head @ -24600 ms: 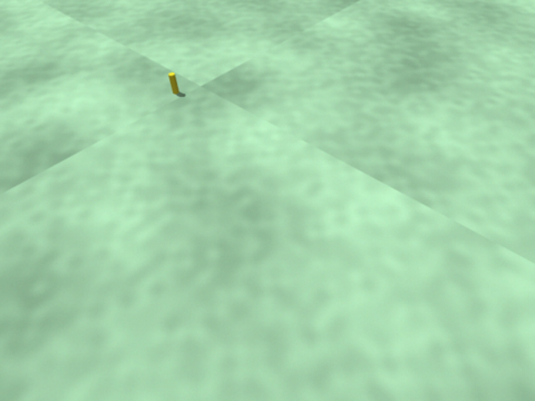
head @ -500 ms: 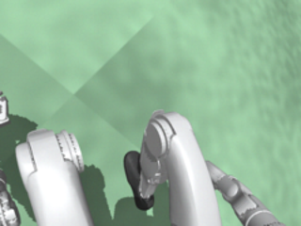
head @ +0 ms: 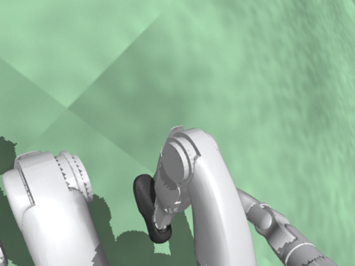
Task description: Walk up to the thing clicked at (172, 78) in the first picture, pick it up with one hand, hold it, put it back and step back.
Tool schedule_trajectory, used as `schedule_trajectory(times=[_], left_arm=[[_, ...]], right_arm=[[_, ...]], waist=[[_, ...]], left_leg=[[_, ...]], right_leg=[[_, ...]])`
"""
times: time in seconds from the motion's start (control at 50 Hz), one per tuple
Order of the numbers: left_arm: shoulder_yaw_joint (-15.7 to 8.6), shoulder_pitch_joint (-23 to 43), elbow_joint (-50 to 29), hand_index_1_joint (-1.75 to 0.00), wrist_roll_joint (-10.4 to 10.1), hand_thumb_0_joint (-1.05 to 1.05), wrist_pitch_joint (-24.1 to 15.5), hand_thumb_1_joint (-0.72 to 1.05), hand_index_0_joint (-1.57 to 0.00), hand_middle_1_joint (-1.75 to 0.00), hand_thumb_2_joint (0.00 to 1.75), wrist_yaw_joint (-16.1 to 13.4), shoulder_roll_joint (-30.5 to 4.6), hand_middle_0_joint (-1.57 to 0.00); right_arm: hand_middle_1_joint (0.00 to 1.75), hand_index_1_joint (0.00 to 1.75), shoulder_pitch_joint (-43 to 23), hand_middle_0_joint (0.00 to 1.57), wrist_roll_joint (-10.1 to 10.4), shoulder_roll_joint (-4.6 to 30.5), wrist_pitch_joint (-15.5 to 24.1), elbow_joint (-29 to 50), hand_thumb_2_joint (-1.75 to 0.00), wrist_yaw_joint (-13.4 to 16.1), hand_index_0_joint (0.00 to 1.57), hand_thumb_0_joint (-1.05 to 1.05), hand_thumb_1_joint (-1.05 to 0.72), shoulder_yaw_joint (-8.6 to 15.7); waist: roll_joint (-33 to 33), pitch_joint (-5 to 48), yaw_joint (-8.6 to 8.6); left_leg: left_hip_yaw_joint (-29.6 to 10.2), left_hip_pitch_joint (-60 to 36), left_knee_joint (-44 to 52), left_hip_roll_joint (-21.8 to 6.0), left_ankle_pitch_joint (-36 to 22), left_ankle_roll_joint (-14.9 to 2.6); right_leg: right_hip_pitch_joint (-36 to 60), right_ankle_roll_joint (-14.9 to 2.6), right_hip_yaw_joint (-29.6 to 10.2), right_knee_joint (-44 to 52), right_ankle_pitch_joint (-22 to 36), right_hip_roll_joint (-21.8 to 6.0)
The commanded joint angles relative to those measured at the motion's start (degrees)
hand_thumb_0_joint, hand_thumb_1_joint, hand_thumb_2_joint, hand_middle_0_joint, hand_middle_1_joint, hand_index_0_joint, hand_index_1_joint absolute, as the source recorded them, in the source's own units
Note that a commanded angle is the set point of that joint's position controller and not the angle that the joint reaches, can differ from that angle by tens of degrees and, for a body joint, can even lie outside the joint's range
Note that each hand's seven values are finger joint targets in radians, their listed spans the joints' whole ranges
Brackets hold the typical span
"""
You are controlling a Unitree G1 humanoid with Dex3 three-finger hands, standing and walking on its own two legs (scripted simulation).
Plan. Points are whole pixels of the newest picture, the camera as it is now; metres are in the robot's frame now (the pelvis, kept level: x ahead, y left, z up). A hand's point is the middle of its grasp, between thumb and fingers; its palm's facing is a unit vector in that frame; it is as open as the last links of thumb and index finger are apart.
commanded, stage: lower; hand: left
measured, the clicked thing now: out of the picture +0.39 +0.30 -0.20
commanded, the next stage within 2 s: loosen in 0.18 s
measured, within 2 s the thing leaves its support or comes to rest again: neither
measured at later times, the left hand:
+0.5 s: hand out of the picture +0.39 +0.28 -0.18, palm faces +0.37 -0.93 -0.01, open 5.5 cm
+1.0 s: hand out of the picture +0.39 +0.28 -0.18, palm faces +0.37 -0.93 +0.00, open 12.7 cm
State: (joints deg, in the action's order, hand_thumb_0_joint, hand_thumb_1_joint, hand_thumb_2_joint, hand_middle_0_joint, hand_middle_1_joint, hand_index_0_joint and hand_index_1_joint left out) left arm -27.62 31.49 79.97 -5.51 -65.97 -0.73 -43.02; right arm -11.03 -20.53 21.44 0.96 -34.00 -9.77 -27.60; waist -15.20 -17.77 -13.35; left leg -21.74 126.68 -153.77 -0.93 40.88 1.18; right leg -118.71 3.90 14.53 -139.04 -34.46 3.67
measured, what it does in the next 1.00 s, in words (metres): stands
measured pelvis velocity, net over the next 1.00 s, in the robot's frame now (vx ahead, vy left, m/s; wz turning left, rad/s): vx -0.01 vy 0.00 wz -0.02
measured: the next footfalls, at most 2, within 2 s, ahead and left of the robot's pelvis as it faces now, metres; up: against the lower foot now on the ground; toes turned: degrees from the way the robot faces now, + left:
none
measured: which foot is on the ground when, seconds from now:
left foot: down 0.00-1.00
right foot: down 0.00-1.00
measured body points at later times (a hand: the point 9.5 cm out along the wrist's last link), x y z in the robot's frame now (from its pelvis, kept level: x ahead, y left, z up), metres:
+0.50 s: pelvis -0.01 +0.00 +0.00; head +0.21 +0.20 +0.34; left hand +0.37 +0.33 -0.18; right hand +0.18 -0.23 -0.03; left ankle +0.08 +0.13 -0.24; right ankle +0.14 -0.12 -0.24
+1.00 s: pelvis -0.01 +0.00 +0.00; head +0.21 +0.20 +0.33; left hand +0.37 +0.33 -0.18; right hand +0.18 -0.23 -0.02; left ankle +0.08 +0.12 -0.24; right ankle +0.14 -0.12 -0.24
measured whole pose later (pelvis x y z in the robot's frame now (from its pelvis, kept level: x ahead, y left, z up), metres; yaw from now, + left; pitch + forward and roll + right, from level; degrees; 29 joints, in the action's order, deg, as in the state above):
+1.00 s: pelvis -0.01 +0.00 +0.00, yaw -1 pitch +9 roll -18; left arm -27.1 31.4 81.3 -6.0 -68.1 -1.7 -45.3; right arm -12.5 -21.6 22.0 1.0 -31.9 -9.9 -30.2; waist -17.2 -19.5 -12.9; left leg -23.7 125.2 -154.3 -1.3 40.9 0.7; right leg -116.7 4.4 15.9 -137.8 -33.3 4.8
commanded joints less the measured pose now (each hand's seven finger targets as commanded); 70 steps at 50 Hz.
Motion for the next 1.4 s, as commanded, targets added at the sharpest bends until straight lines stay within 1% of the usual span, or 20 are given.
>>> schedule_trajectory(times=[0.0, 0.24, 0.28, 0.34, 0.44, 0.54, 0.58, 0.66, 0.7, 0.86, 0.94, 0.98, 1.06, 1.1, 1.14, 1.18, 1.26, 1.34, 1.36, 1.38], left_arm=[[-0.56, 10.41, -7.71, -1.39, -0.16, 0.00, -5.44, 0.58, -1.29, -1.38, 1.31, -0.43, -9.88, -1.30], [0.40, 9.77, -5.54, -1.39, -0.01, 0.00, -6.31, 0.57, -1.28, -1.37, 1.32, -1.28, -9.55, -1.29], [0.48, 10.13, -4.77, -1.33, 0.10, 0.00, -6.30, 0.54, -1.32, -1.34, 1.22, -1.41, -9.72, -1.31], [0.33, 10.41, -5.05, -1.14, -0.15, 0.00, -6.60, 0.45, -1.21, -1.16, 0.98, -1.33, -9.91, -1.20], [0.44, 10.59, -5.21, -0.99, -0.13, 0.00, -6.77, 0.23, -1.10, -1.00, 0.79, -1.43, -10.50, -1.09], [1.07, 10.63, -4.71, -0.86, -0.13, 0.00, -6.72, 0.07, -1.00, -0.88, 0.65, -1.26, -10.03, -1.00], [0.92, 9.56, -5.03, -0.77, -0.36, 0.00, -6.60, -0.02, -0.84, -0.76, 0.63, -1.22, -9.02, -0.85], [0.24, 8.98, -4.72, -0.62, -0.08, 0.00, -6.46, -0.08, -0.68, -0.60, 0.52, -1.37, -10.81, -0.70], [1.22, 9.77, -5.15, -0.58, -0.19, 0.00, -6.58, -0.14, -0.64, -0.56, 0.48, -1.43, -9.06, -0.67], [1.71, 10.26, -5.50, -0.40, -0.39, 0.00, -6.41, -0.23, -0.45, -0.38, 0.35, -1.34, -8.95, -0.48], [-0.32, 9.96, -5.72, -0.32, -0.51, 0.00, -6.44, -0.32, -0.30, -0.30, 0.31, -0.98, -12.07, -0.33], [-2.42, 8.24, -7.16, -0.28, -0.89, 0.00, -6.21, -0.35, -0.26, -0.26, 0.28, -0.88, -13.42, -0.28], [-4.90, 7.87, -14.02, -0.22, -0.54, 0.00, -5.06, -0.30, -0.19, -0.20, 0.26, 0.00, -15.90, -0.21], [-6.81, 6.15, -20.39, -0.20, -0.31, 0.00, -3.33, -0.35, -0.16, -0.17, 0.22, 0.78, -17.82, -0.19], [-5.82, 4.80, -27.03, -0.16, -0.71, 0.00, -0.72, -0.34, -0.12, -0.13, 0.19, 2.05, -16.27, -0.15], [-2.36, 1.52, -28.75, -0.10, -1.39, 0.00, 3.30, -0.38, -0.07, -0.08, 0.13, 3.76, -11.10, -0.10], [2.24, 2.07, -29.27, -0.06, -4.19, 0.00, 9.98, -0.47, -0.07, -0.05, 0.08, 7.54, -4.31, -0.08], [2.35, 7.90, -29.64, -0.06, -5.56, 0.00, 13.10, -0.46, -0.11, -0.07, 0.06, 10.91, -4.88, -0.10], [2.96, 9.32, -29.35, -0.06, -5.27, 0.00, 13.39, -0.45, -0.03, -0.05, 0.09, 11.64, -4.71, -0.04], [-3.56, 7.47, -26.71, -0.07, 3.43, 0.00, 17.16, -0.51, -0.07, -0.07, 0.06, 8.33, -16.18, -0.07]], right_arm=[[0.30, 0.30, 1.09, 0.20, -0.24, 20.40, -0.01, 1.15, -0.91, 1.14, 0.20, 0.00, -0.90, 6.62], [0.30, 0.30, 0.56, 0.20, -0.99, 21.25, 0.03, 1.21, -0.90, 1.01, 0.20, 0.00, -0.89, 5.75], [0.30, 0.30, 0.37, 0.20, -1.09, 21.22, 0.04, 1.37, -0.90, 1.06, 0.20, 0.00, -0.90, 5.60], [0.30, 0.30, 0.25, 0.20, -1.14, 21.40, 0.04, 1.29, -0.90, 1.03, 0.20, 0.00, -0.91, 5.51], [0.30, 0.30, 0.04, 0.20, -1.36, 21.18, 0.14, 1.59, -0.90, 1.05, 0.20, 0.00, -0.91, 5.09], [0.30, 0.30, -0.51, 0.20, -1.25, 21.32, 0.21, 2.07, -0.89, 0.90, 0.20, 0.00, -0.91, 5.12], [0.30, 0.30, -0.34, 0.20, -1.33, 21.35, 0.29, 2.15, -0.90, 0.89, 0.20, 0.00, -0.91, 5.31], [0.30, 0.30, 0.13, 0.20, -1.27, 21.52, 0.13, 1.77, -0.90, 0.94, 0.20, 0.00, -0.91, 5.09], [0.30, 0.30, -0.80, 0.20, -1.12, 21.45, 0.06, 2.62, -0.90, 0.86, 0.20, 0.00, -0.91, 5.11], [0.30, 0.30, -0.83, 0.20, -1.19, 21.16, -0.05, 2.64, -0.90, 0.90, 0.20, 0.00, -0.91, 4.91], [0.30, 0.30, -0.69, 0.20, -1.07, 21.29, -0.22, 2.56, -0.90, 1.21, 0.20, 0.00, -0.91, 4.82], [0.30, 0.30, -0.35, 0.20, -1.03, 20.95, -0.26, 3.12, -0.90, 1.24, 0.20, 0.00, -0.91, 4.81], [0.30, 0.30, 1.37, 0.20, -0.49, 21.12, -1.01, 2.59, -0.91, 1.42, 0.20, 0.00, -0.91, 6.22], [0.30, 0.30, 1.55, 0.20, 0.15, 21.30, -1.22, 3.44, -0.91, 1.66, 0.20, 0.00, -0.91, 7.73], [0.30, 0.30, 2.76, 0.20, 1.15, 20.94, -1.50, 4.22, -0.91, 1.76, 0.20, 0.00, -0.91, 9.64], [0.30, 0.30, 3.93, 0.20, 2.94, 20.24, -1.65, 3.66, -0.91, 1.90, 0.20, 0.00, -0.91, 11.62], [0.30, 0.30, 7.70, 0.20, 6.58, 18.18, -1.75, 1.65, -0.90, 2.44, 0.20, 0.00, -0.91, 13.85], [0.30, 0.30, 8.09, 0.20, 8.94, 17.00, -1.38, 1.40, -0.89, 3.31, 0.20, 0.00, -0.89, 15.54], [0.30, 0.30, 8.06, 0.20, 9.24, 16.56, -1.23, 1.50, -0.88, 3.38, 0.20, 0.00, -0.81, 15.83], [0.30, 0.30, 11.04, 0.20, 11.09, 15.41, -2.03, -0.04, -0.91, 3.98, 0.20, 0.00, -0.89, 19.77]], waist=[[29.55, 32.17, -5.36], [28.74, 29.97, -6.58], [28.51, 29.26, -6.67], [29.11, 29.22, -6.85], [29.14, 29.14, -6.68], [28.14, 27.61, -6.77], [28.01, 28.98, -6.50], [29.77, 29.20, -6.01], [29.42, 28.02, -6.42], [28.42, 28.50, -6.57], [28.01, 29.13, -5.99], [29.08, 30.83, -4.24], [34.36, 33.70, -2.88], [37.73, 36.51, -1.07], [40.61, 40.41, -0.02], [41.10, 39.56, 0.47], [34.31, 37.03, -0.66], [28.77, 35.68, -0.65], [28.30, 34.77, -0.79], [34.06, 40.30, 4.96]], left_leg=[[5.94, -20.54, 19.44, -2.91, -5.57, 0.52], [4.66, -21.00, 19.44, -3.39, -5.28, 0.65], [4.46, -21.04, 19.75, -3.40, -4.63, 0.63], [4.10, -21.15, 19.99, -3.49, -4.21, 0.79], [4.29, -20.80, 19.75, -3.41, -4.37, 0.63], [4.05, -19.62, 20.12, -3.43, -2.25, 0.44], [3.84, -21.28, 20.05, -3.59, -4.32, 0.62], [3.63, -22.00, 20.38, -3.67, -5.54, 0.94], [3.20, -21.86, 20.98, -3.72, -4.94, 1.08], [3.95, -20.97, 19.99, -3.53, -4.89, 0.58], [4.52, -19.75, 19.27, -3.51, -4.30, 0.18], [5.09, -20.28, 19.42, -3.52, -4.83, 0.23], [5.08, -23.84, 21.21, -3.92, -6.59, 0.97], [5.51, -26.59, 22.78, -4.09, -8.58, 1.42], [6.23, -28.84, 24.22, -3.79, -10.02, 1.72], [6.76, -28.00, 25.90, -3.55, -8.81, 1.74], [7.58, -21.23, 25.99, -2.75, -3.57, 0.35], [7.47, -17.04, 26.20, -2.52, 2.58, -1.06], [7.45, -16.27, 26.34, -2.44, 4.16, -1.22], [8.84, -23.82, 30.42, -2.81, 1.49, -0.84]], right_leg=[[15.40, -4.08, 6.29, 9.39, 8.36, 2.04], [15.30, -3.75, 7.34, 9.58, 8.52, 2.46], [14.83, -3.76, 7.56, 9.77, 7.96, 2.43], [14.74, -3.80, 7.82, 9.65, 7.69, 2.59], [15.39, -3.83, 7.82, 9.87, 7.94, 2.77], [14.69, -3.72, 7.96, 10.25, 6.33, 2.69], [15.61, -3.67, 7.87, 10.04, 7.94, 2.72], [15.50, -3.91, 8.10, 9.45, 8.91, 2.79], [14.75, -3.89, 8.44, 9.33, 8.18, 2.51], [15.68, -3.81, 7.95, 10.14, 8.21, 2.70], [16.41, -3.85, 7.62, 10.48, 7.77, 2.96], [17.80, -3.94, 7.34, 10.57, 7.93, 3.10], [17.19, -4.30, 6.76, 9.44, 8.88, 2.71], [16.45, -4.66, 6.04, 8.85, 10.02, 2.27], [16.10, -5.05, 5.19, 9.14, 10.91, 2.06], [13.19, -5.26, 4.35, 9.46, 10.12, 1.63], [10.17, -5.12, 3.47, 11.70, 6.91, 1.50], [6.94, -5.02, 2.27, 12.56, 2.10, 0.93], [6.01, -5.06, 2.17, 12.73, 0.81, 0.86], [6.03, -5.41, 0.89, 13.79, 0.84, 0.28]])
